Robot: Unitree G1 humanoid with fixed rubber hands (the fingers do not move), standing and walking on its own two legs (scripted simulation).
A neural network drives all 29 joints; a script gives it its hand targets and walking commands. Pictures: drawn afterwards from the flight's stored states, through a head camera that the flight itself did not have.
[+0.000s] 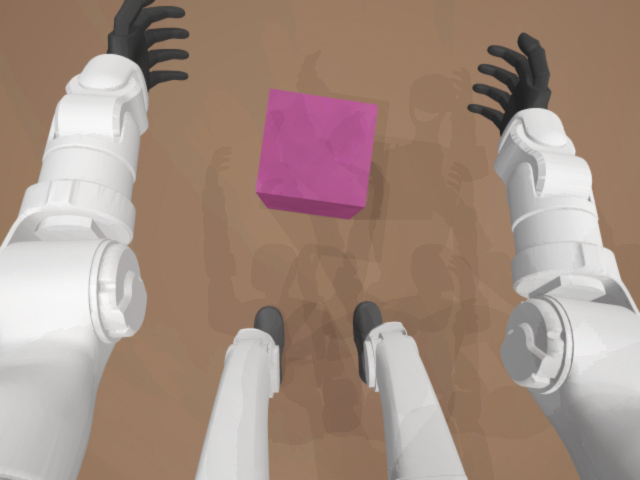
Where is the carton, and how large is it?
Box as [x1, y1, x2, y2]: [255, 89, 377, 218]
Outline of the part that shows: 270,89 255,191 265,205 269,208 350,218 364,207 377,105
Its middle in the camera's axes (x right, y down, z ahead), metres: -0.01 -0.18 +0.86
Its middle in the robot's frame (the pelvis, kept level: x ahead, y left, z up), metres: +0.56 -0.02 -0.54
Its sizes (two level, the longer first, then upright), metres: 0.210 0.200 0.250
